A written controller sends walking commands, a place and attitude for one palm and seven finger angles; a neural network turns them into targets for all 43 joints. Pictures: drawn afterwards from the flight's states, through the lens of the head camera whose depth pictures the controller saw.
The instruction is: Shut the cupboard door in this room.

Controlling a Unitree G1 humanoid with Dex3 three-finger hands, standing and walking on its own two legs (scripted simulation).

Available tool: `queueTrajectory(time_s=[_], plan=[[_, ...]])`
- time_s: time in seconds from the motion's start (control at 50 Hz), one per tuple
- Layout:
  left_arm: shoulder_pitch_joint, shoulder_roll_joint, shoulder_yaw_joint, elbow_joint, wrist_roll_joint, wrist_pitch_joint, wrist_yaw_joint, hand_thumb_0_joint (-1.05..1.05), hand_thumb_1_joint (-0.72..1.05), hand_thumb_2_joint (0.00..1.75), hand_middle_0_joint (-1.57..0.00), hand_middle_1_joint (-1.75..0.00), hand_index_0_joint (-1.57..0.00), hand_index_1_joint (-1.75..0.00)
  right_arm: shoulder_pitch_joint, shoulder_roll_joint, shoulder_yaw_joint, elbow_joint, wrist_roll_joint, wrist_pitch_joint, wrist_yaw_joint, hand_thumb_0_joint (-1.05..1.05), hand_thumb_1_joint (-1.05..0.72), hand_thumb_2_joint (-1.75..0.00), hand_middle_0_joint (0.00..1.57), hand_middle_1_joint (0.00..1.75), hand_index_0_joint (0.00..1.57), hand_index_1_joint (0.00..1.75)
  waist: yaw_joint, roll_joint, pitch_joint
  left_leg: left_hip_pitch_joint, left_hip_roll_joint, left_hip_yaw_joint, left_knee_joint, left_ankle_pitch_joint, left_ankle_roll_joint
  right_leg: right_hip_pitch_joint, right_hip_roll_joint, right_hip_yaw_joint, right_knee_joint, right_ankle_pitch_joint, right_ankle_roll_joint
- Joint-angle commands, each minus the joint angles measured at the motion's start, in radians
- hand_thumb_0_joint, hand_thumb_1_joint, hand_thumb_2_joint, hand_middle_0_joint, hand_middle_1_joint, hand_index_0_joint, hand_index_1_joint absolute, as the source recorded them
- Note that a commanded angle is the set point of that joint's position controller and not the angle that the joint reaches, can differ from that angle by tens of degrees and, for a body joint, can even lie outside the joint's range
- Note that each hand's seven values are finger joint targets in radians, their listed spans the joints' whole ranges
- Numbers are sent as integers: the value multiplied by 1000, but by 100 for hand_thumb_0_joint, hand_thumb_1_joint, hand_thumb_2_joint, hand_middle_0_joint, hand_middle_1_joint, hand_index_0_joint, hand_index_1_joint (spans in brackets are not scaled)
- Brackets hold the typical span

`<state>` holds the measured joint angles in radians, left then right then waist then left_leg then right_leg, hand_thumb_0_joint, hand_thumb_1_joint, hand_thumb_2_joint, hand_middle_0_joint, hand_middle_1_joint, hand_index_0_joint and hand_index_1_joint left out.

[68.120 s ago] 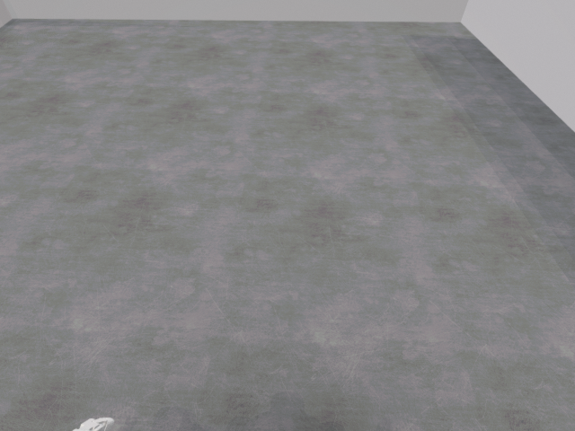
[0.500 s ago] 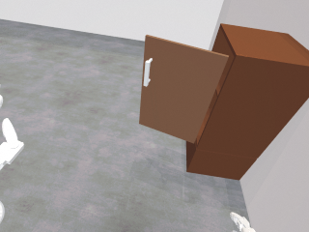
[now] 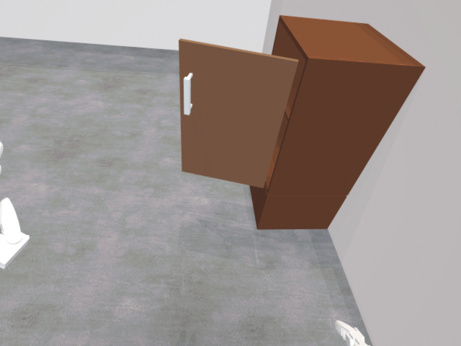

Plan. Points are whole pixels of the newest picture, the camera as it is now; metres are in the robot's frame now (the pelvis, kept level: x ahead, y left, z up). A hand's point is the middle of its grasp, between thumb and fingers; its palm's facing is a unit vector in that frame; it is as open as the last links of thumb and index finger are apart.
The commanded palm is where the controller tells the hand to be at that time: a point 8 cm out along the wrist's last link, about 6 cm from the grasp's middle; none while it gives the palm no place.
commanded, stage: stop stepping back and stand still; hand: left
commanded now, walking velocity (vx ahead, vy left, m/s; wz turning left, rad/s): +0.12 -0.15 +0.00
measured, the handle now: (188, 94) +0.93 +0.14 -0.03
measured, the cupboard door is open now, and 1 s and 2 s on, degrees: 75 75 75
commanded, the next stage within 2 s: let the arm hang, fingers relaxed in 0.10 s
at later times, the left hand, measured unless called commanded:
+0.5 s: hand out of the picture +0.09 +0.15 -0.16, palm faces +0.13 -0.98 -0.12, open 6.9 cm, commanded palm none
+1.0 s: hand out of the picture -0.05 +0.14 -0.17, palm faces +0.07 -0.98 -0.17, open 7.3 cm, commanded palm none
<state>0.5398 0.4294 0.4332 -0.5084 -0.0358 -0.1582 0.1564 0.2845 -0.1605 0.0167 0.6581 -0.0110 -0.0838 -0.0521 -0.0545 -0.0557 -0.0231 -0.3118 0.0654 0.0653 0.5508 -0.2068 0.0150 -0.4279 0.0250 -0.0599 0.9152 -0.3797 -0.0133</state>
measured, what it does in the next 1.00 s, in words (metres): steps on the spot: right foot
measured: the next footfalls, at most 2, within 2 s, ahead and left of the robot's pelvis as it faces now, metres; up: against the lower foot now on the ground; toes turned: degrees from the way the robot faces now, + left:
right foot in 0.16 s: +0.01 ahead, -0.10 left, +0.00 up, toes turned -5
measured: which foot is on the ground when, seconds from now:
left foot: down 0.00-1.00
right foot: up 0.00-0.14, down 0.16-1.00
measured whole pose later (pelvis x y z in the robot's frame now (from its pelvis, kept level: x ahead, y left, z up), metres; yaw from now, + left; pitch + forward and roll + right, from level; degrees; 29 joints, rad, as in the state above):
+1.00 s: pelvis +0.00 -0.01 +0.01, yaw +1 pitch -2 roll +0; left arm 0.37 0.12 -0.01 1.16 0.01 0.00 0.03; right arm 0.33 -0.11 0.01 1.15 -0.02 0.03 -0.03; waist 0.00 0.02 0.02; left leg -0.20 0.04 0.09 0.41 -0.16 0.00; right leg -0.08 0.02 -0.12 0.38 -0.26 -0.05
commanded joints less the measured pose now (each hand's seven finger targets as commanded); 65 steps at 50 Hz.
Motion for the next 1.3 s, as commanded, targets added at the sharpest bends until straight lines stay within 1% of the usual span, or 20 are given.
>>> queueTrajectory(time_s=[0.0, 0.04, 0.08, 0.1, 0.14, 0.16, 0.18, 0.2, 0.22, 0.28, 0.3, 0.34, 0.4, 0.46, 0.5, 0.54, 0.58, 0.68, 0.86, 1.28], plan=[[15, 182, 119, -289, -1, -73, 26, 0, 90, 90, -20, -30, -20, -30, -137, -166, -49, -173, -4, -41, -7, 0, -90, -90, 20, 30, 20, 30, 42, 363, 15, -173, 200, -186, -423, -495, 49, 201, 27, -75, -171, -27, -3], [0, 186, 125, -233, -7, -53, 36, 0, 90, 90, -20, -30, -20, -30, -127, -162, -50, -173, -2, -27, -17, 0, -90, -90, 20, 30, 20, 30, 41, 332, -12, -158, 174, -146, -372, -504, 27, 311, 56, -113, -335, -52, -11], [-22, 180, 111, -189, -11, -35, 37, 0, 90, 90, -20, -30, -20, -30, -121, -156, -47, -171, -2, -19, -24, 0, -90, -90, 20, 30, 20, 30, 28, 257, -14, -152, 121, -105, -255, -431, 15, 368, 32, -68, -492, -50, -27], [-38, 186, 114, -173, -11, -31, 38, 0, 90, 90, -20, -30, -20, -30, -109, -154, -48, -165, -1, -13, -24, 0, -90, -90, 20, 30, 20, 30, 22, 183, -18, -155, 92, -82, -148, -351, 9, 369, -27, 13, -541, -33, -57], [-78, 226, 144, -170, -23, -39, 44, 0, 90, 90, -20, -30, -20, -30, -100, -141, -48, -157, -3, -11, -22, 0, -90, -90, 20, 30, 20, 30, 22, -25, -39, -169, 15, -23, 159, -120, -16, 306, -257, 327, -646, 70, -156], [-122, 218, 134, -171, -24, -39, 49, 0, 90, 90, -20, -30, -20, -30, -115, -146, -50, -145, 8, -25, -17, 0, -90, -90, 20, 30, 20, 30, 35, -97, -60, -190, -15, -33, 235, -141, -30, 299, -304, 383, -647, 116, -184], [-117, -82, -308, 541, 90, 114, -95, 0, 90, 90, -20, -30, -20, -30, -148, -227, -80, -19, 11, -59, 68, 0, -90, -90, 20, 30, 20, 30, -18, -42, 52, -254, 73, -46, 336, -143, -31, 175, -404, 133, -464, 605, -166], [-111, -115, -317, 584, 73, 170, -132, 0, 90, 90, -20, -30, -20, -30, -78, -180, -80, -11, 10, -4, 58, 0, -90, -90, 20, 30, 20, 30, -5, -77, -18, -145, 28, -69, 296, -183, -38, 151, -296, 130, -378, 678, -168], [-148, -121, -329, 612, 61, 178, -146, 0, 90, 90, -20, -30, -20, -30, -58, -170, -59, -18, 8, 32, 52, 0, -90, -90, 20, 30, 20, 30, 12, -119, 0, -128, 4, -31, 249, -122, -31, 138, -261, 59, -349, 650, -138], [-206, -110, -365, 747, 55, 188, -157, 0, 90, 90, -20, -30, -20, -30, -70, -195, -49, -33, -9, 65, 48, 0, -90, -90, 20, 30, 20, 30, 38, -147, -2, -7, 24, -72, 139, 233, 5, 89, -204, 19, -312, 523, -68], [-214, -100, -370, 806, 61, 186, -153, 0, 90, 90, -20, -30, -20, -30, -87, -198, -48, -21, -15, 72, 46, 0, -90, -90, 20, 30, 20, 30, 46, -158, -4, -4, 26, -81, 126, 222, 10, 111, -197, 36, -352, 461, -60], [-262, -80, -376, 929, 57, 190, -147, 0, 90, 90, -20, -30, -20, -30, -87, -195, -41, 8, -19, 87, 41, 0, -90, -90, 20, 30, 20, 30, 38, -87, 17, 26, 27, -98, 89, 236, 14, 102, -192, 47, -400, 316, -58], [-281, -80, -385, 1131, 52, 181, -141, 0, 90, 90, -20, -30, -20, -30, -87, -182, -31, 98, -23, 98, 37, 0, -90, -90, 20, 30, 20, 30, 43, 92, 16, 18, 47, -127, -23, 170, 19, 169, -151, 58, -464, 141, -39], [-251, -113, -382, 1295, 54, 160, -138, 0, 90, 90, -20, -30, -20, -30, -75, -144, -28, 180, -21, 95, 28, 0, -90, -90, 20, 30, 20, 30, 41, 153, 2, 76, 38, -98, -52, 137, 3, 200, -161, 89, -558, 153, -50], [-240, -142, -376, 1341, 52, 155, -135, 0, 90, 90, -20, -30, -20, -30, -46, -113, -32, 218, -22, 90, 23, 0, -90, -90, 20, 30, 20, 30, 44, 237, -39, 88, 45, -98, -77, 144, 6, 260, -162, 77, -566, 221, -50], [-239, -142, -384, 1395, 50, 151, -135, 0, 90, 90, -20, -30, -20, -30, -22, -108, -32, 260, -17, 87, 19, 0, -90, -90, 20, 30, 20, 30, 45, 199, -42, 93, 52, -93, -97, 168, 3, 298, -162, 69, -579, 273, -51], [-235, -144, -391, 1440, 50, 152, -134, 0, 90, 90, -20, -30, -20, -30, -1, -112, -36, 292, -12, 91, 15, 0, -90, -90, 20, 30, 20, 30, 44, 108, -4, 106, 57, -85, -107, 167, 1, 283, -162, 58, -600, 296, -46], [-200, -157, -406, 1540, 46, 150, -129, 0, 90, 90, -20, -30, -20, -30, 37, -90, -31, 369, -7, 95, 14, 0, -90, -90, 20, 30, 20, 30, 43, 46, 59, 129, 56, -68, -144, 132, -1, 253, -160, 62, -645, 243, -45], [-129, -195, -419, 1637, 43, 151, -118, 0, 90, 90, -20, -30, -20, -30, 86, -55, -22, 457, -2, 96, 10, 0, -90, -90, 20, 30, 20, 30, 49, 39, 132, 137, 53, -62, -193, 79, 7, 213, -144, 69, -666, 140, -43], [-68, -258, -418, 1671, 46, 147, -110, 0, 90, 90, -20, -30, -20, -30, 120, -3, -23, 482, -3, 90, 3, 0, -90, -90, 20, 30, 20, 30, 49, 74, 156, 122, 46, -57, -202, 61, 14, 195, -138, 73, -645, 158, -39]])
